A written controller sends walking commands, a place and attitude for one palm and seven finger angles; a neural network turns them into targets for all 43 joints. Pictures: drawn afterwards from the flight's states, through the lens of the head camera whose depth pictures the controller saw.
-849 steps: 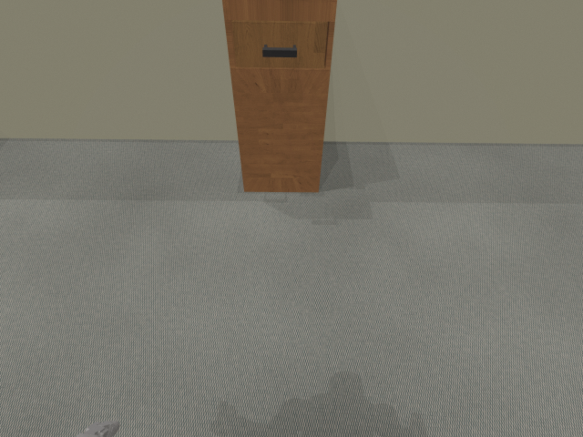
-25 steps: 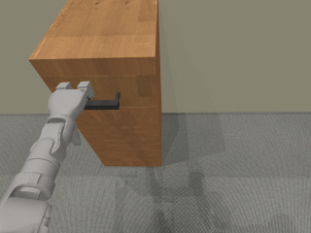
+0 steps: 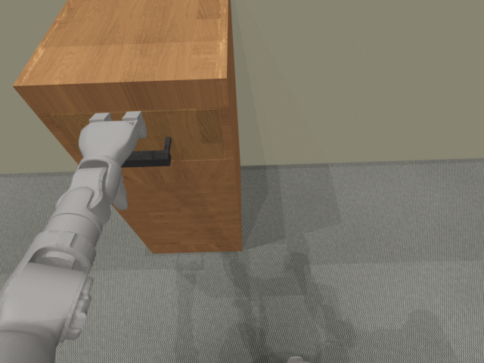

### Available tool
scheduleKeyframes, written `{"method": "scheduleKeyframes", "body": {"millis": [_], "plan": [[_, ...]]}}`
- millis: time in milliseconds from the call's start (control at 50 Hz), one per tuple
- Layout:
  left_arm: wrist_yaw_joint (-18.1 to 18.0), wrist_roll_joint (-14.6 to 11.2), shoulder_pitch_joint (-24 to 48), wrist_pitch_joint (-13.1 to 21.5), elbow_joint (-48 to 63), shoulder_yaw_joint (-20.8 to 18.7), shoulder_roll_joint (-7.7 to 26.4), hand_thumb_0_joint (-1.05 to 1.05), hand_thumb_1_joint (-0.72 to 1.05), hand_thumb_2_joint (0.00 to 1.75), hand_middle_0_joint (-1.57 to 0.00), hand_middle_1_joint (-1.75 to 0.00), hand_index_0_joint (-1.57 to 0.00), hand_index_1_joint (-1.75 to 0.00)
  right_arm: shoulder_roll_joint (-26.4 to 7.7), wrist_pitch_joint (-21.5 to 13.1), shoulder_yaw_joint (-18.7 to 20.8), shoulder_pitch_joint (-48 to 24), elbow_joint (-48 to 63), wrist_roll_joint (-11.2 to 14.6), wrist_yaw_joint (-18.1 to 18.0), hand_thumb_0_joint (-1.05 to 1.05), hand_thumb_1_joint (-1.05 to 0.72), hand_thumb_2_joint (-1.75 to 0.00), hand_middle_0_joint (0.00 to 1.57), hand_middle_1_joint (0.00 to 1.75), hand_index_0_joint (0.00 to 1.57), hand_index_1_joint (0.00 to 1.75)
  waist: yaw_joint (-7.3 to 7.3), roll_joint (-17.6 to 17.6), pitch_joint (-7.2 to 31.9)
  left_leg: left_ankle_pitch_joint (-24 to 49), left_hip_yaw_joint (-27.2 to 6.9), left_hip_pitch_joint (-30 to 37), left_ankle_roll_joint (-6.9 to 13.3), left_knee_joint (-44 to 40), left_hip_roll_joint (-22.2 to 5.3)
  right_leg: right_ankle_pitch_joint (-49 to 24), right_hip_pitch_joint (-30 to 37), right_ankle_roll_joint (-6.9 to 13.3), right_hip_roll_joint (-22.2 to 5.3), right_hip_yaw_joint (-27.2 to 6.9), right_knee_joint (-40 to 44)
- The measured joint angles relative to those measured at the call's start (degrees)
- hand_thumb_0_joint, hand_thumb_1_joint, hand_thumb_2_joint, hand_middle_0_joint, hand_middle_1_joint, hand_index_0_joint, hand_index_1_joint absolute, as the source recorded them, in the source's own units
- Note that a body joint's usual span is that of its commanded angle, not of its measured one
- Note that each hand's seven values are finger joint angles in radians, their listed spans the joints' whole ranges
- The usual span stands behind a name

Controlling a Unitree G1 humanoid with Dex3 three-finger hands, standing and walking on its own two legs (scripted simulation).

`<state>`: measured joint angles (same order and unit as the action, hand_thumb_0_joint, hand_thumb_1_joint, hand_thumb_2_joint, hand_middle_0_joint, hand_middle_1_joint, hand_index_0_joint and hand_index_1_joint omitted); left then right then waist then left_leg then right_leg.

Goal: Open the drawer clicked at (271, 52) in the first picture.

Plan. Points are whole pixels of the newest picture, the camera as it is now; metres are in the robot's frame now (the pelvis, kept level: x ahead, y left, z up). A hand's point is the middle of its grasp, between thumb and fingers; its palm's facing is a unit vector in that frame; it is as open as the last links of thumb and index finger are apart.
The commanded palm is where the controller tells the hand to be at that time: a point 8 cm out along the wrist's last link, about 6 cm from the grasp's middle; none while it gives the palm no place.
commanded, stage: move the hooked fingers above the handle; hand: left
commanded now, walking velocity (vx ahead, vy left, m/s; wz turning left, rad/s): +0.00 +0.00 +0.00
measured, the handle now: (142, 150) +0.53 +0.22 -0.02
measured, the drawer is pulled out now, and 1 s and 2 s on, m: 0.00 0.00 0.00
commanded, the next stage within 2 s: none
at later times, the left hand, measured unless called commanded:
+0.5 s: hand (116, 157) +0.47 +0.24 +0.04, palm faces -0.12 +0.02 -0.99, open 13.8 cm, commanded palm +0.47 +0.23 +0.09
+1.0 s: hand (131, 144) +0.49 +0.21 +0.05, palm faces -0.03 +0.01 -1.00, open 13.6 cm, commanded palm +0.47 +0.24 +0.09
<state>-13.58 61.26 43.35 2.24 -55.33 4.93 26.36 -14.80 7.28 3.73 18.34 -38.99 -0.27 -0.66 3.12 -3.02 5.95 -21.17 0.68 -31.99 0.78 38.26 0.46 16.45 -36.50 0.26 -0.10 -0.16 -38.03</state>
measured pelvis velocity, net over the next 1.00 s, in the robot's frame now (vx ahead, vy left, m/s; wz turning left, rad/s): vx -0.02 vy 0.01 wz -0.02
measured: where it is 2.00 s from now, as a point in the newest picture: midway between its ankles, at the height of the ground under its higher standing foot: outside the picture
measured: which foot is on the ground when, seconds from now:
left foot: down 0.00-1.00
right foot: down 0.00-1.00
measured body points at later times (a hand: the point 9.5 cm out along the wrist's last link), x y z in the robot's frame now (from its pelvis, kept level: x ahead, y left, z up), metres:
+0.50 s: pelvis -0.01 +0.00 +0.00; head +0.09 -0.02 +0.44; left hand +0.47 +0.23 +0.09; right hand +0.00 -0.28 -0.14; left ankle -0.04 +0.11 -0.72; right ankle +0.01 -0.12 -0.72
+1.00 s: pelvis -0.02 +0.01 -0.01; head +0.08 +0.00 +0.43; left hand +0.49 +0.21 +0.10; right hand -0.01 -0.26 -0.14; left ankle -0.04 +0.11 -0.72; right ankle +0.01 -0.12 -0.72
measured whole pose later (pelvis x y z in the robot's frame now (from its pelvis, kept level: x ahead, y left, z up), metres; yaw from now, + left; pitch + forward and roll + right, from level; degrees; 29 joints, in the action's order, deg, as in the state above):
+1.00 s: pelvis -0.02 +0.01 -0.01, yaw -1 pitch +18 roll +0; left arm -17.1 63.7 53.8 2.7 -65.7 1.9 29.5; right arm -14.9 7.5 0.6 18.7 -38.7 -0.3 -1.3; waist 8.3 -2.6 6.9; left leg -21.8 2.0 -40.4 1.8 43.8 0.3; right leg 15.4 -44.3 -0.8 0.1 -1.5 -41.3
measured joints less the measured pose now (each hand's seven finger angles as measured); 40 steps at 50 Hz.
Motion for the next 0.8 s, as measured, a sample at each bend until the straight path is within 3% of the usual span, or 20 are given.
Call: {"method": "scheduleKeyframes", "body": {"millis": [60, 140, 200, 280, 360, 420, 560, 660, 720, 800], "plan": [[1.1, 0.0, 0.7, 2.8, 0.2, 0.2, -0.2, 0.0, -0.49, 0.3, -0.32, -1.2, -0.31, -1.2, 0.0, -0.1, -0.1, 0.6, -0.3, -0.2, -0.6, 0.0, -0.9, -0.9, 0.2, 0.3, 0.2, 0.3, 0.73, 0.5, -0.2, -0.1, -0.4, -0.4, -0.1, 0.4, -0.1, 0.2, -0.3, 0.1, 0.1, 0.4, -0.3], [-1.1, 1.8, 2.8, 5.9, -0.6, -1.1, 0.2, 0.0, -0.49, 0.3, -0.32, -1.2, -0.32, -1.2, -0.2, -0.7, -0.1, 0.8, -0.5, -0.6, -0.9, 0.0, -0.9, -0.9, 0.2, 0.3, 0.2, 0.3, 2.22, 1.1, 0.1, -0.7, -0.6, -2.7, -0.3, 2.1, -0.2, 0.6, -2.4, 0.3, 0.2, 0.6, -1.7], [-3.9, 2.8, 5.0, 5.4, -2.4, -3.3, 1.5, 0.0, -0.49, 0.3, -0.32, -1.2, -0.32, -1.2, -0.6, -1.0, -0.2, 0.6, -0.5, -0.9, -0.6, 0.0, -0.9, -0.9, 0.2, 0.3, 0.2, 0.3, 3.37, 1.1, 0.4, -1.1, -0.3, -4.9, -0.4, 3.5, -0.4, 0.8, -4.7, 0.4, 0.4, 0.3, -3.0], [-6.0, 2.6, 5.3, 4.1, -3.3, -4.1, 1.4, 0.0, -0.49, 0.31, -0.37, -1.25, -0.35, -1.23, -1.2, -0.5, -0.1, 1.1, -0.7, -1.1, -0.1, 0.0, -0.9, -0.9, 0.2, 0.3, 0.2, 0.3, 3.21, 0.4, 1.0, -1.3, 0.4, -6.3, -0.3, 4.0, -0.6, 0.6, -6.3, 0.3, 0.6, -0.3, -3.4], [-4.6, 2.1, 5.2, -0.3, -6.5, -5.2, 2.3, 0.0, -0.49, 0.31, -0.36, -1.24, -0.34, -1.23, -1.2, 0.4, -0.8, 0.7, -0.7, -0.5, -0.1, 0.0, -0.9, -0.9, 0.2, 0.3, 0.2, 0.3, 3.49, 0.0, 1.0, -0.8, 1.2, -5.5, -0.2, 3.1, -0.8, 0.0, -5.9, 0.1, 0.9, -1.1, -2.7], [-2.3, 1.2, 4.8, -1.3, -7.9, -5.4, 4.1, 0.0, -0.49, 0.31, -0.34, -1.23, -0.34, -1.22, -0.7, 0.3, -1.1, 0.9, -0.3, 0.1, -0.6, 0.0, -0.9, -0.9, 0.2, 0.3, 0.2, 0.3, 3.65, 0.1, 0.3, -0.3, 1.3, -4.7, -0.2, 2.3, -0.9, -0.6, -5.1, 0.1, 1.0, -1.2, -1.8], [1.8, 0.5, 5.1, 5.2, -4.7, -1.0, 5.4, 0.0, -0.49, 0.3, -0.32, -1.21, -0.32, -1.2, -0.3, -1.3, -0.5, 2.6, -0.5, 0.1, -2.0, 0.0, -0.9, -0.9, 0.2, 0.3, 0.2, 0.3, 2.82, 0.9, -0.2, 0.1, -0.6, -5.1, -0.2, 2.8, -0.5, -0.9, -4.3, 0.1, 0.4, 0.6, -1.1], [-1.0, 1.1, 7.4, 8.4, -4.8, -1.1, 4.0, 0.0, -0.49, 0.3, -0.32, -1.2, -0.32, -1.2, -0.9, -2.0, -0.5, 2.1, -1.3, -0.6, -1.6, 0.0, -0.9, -0.9, 0.2, 0.3, 0.2, 0.3, 3.57, 1.4, 0.5, -0.8, -1.2, -7.7, 0.1, 5.2, -0.1, 0.0, -6.3, -0.1, 0.0, 1.2, -2.9], [-3.7, 1.7, 8.7, 7.3, -6.3, -2.8, 3.8, 0.0, -0.49, 0.3, -0.34, -1.22, -0.32, -1.2, -1.2, -2.0, -0.8, 1.5, -0.9, -0.9, -1.0, 0.0, -0.9, -0.9, 0.2, 0.3, 0.2, 0.3, 4.45, 1.4, 1.0, -1.4, -0.8, -9.3, 0.3, 6.4, -0.1, 0.3, -7.9, -0.3, 0.0, 0.8, -3.9], [-6.2, 2.4, 8.9, 5.7, -7.0, -3.5, 2.7, 0.0, -0.49, 0.3, -0.38, -1.27, -0.35, -1.24, -1.4, -1.3, -1.2, 1.4, -0.8, -1.2, -0.3, 0.0, -0.9, -0.9, 0.2, 0.3, 0.2, 0.3, 4.22, 0.8, 1.6, -1.7, -0.2, -10.3, 0.7, 7.1, 0.0, 0.3, -9.0, -0.6, 0.0, 0.3, -4.5]]}}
